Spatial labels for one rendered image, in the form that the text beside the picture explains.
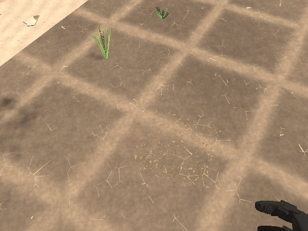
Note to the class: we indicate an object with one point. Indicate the robot right hand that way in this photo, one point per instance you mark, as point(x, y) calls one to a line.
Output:
point(285, 211)

